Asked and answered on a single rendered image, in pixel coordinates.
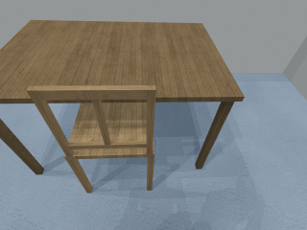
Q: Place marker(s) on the chair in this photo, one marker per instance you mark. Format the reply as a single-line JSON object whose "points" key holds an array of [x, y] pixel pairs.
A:
{"points": [[102, 130]]}

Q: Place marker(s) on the table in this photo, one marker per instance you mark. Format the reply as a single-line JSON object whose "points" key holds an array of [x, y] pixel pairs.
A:
{"points": [[179, 59]]}

